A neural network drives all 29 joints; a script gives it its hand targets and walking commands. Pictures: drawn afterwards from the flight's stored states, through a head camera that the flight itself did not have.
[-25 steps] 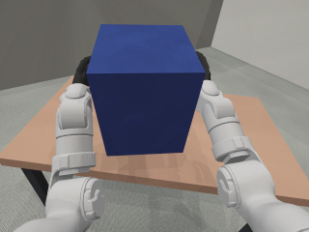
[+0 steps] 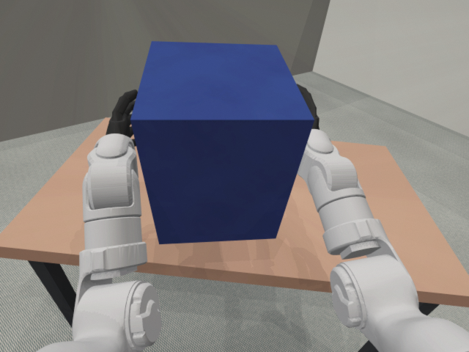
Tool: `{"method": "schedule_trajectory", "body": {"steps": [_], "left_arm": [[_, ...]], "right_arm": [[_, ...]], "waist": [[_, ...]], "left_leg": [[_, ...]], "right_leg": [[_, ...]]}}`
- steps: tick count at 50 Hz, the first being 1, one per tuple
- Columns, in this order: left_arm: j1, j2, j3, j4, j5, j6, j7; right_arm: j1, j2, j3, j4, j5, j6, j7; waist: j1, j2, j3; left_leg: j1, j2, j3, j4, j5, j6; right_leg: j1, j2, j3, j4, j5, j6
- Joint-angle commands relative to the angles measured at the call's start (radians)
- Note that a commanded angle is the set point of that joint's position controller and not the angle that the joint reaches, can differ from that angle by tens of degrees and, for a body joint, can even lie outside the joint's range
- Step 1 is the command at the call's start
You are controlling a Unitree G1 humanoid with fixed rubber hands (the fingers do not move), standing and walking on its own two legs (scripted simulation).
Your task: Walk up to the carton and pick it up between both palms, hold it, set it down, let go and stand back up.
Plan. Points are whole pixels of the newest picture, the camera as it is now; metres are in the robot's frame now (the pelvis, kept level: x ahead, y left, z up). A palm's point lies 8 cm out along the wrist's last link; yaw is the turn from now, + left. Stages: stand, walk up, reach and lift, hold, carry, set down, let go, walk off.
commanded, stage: hold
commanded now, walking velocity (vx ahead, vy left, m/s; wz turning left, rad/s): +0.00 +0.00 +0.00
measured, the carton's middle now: (217, 145) +0.37 +0.00 +0.22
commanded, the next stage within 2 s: set down in 1.32 s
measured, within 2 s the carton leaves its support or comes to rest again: neither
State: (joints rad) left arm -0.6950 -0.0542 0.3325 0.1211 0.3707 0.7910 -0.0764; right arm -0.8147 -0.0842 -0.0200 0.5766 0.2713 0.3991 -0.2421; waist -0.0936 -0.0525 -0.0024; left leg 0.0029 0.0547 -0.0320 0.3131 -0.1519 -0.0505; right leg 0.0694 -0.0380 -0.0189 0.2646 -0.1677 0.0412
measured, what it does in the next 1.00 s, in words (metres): stands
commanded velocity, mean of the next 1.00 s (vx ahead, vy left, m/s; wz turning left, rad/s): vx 0.00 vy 0.00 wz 0.00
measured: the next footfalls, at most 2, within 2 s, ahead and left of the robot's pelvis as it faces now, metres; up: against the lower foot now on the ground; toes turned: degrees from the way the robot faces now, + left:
none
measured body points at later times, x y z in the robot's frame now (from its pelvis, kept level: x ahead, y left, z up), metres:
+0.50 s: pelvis +0.00 +0.00 +0.00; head -0.07 +0.03 +0.44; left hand +0.38 +0.15 +0.23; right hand +0.38 -0.14 +0.24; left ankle +0.03 +0.15 -0.75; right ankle +0.00 -0.14 -0.75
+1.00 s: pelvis +0.00 +0.00 +0.00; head -0.07 +0.02 +0.44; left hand +0.37 +0.15 +0.23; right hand +0.38 -0.15 +0.24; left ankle +0.03 +0.15 -0.75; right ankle +0.00 -0.14 -0.75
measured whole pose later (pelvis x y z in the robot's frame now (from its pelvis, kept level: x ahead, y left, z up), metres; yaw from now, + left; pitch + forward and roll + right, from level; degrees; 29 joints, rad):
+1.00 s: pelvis +0.00 +0.00 +0.00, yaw +1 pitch -10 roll -1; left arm -0.69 -0.05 0.34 0.13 0.38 0.77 -0.09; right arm -0.80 -0.08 -0.01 0.59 0.26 0.37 -0.25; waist -0.10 -0.06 0.01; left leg 0.01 0.06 -0.04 0.31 -0.15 -0.05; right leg 0.09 -0.03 -0.03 0.25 -0.17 0.04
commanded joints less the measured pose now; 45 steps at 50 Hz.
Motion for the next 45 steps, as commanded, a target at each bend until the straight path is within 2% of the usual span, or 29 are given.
{"method": "schedule_trajectory", "body": {"steps": [1,9,27,45], "left_arm": [[-0.624,-0.507,-0.421,-0.006,-0.135,-0.071,-0.136],[-0.633,-0.495,-0.392,0.029,-0.126,-0.086,-0.146],[-0.600,-0.518,-0.455,-0.050,-0.139,-0.075,-0.140],[-0.586,-0.499,-0.436,-0.046,-0.133,-0.075,-0.143]], "right_arm": [[-0.663,0.620,0.326,-0.198,0.056,-0.029,0.099],[-0.675,0.633,0.325,-0.184,0.057,-0.048,0.091],[-0.639,0.597,0.330,-0.221,0.073,-0.053,0.093],[-0.636,0.616,0.358,-0.249,0.068,-0.057,0.084]], "waist": [[0.003,0.040,-0.255],[0.000,0.025,-0.277],[-0.023,0.081,-0.268],[-0.010,0.042,-0.269]], "left_leg": [[0.040,-0.113,0.101,-0.051,0.106,0.021],[0.062,-0.122,0.101,-0.034,0.153,0.027],[0.082,-0.109,0.092,-0.019,0.229,-0.005],[0.091,-0.117,0.098,-0.020,0.214,0.014]], "right_leg": [[0.008,0.117,-0.066,-0.040,0.071,0.007],[0.025,0.114,-0.069,-0.042,0.132,0.020],[0.025,0.122,-0.079,-0.030,0.134,0.008],[0.036,0.114,-0.075,-0.035,0.172,0.019]]}}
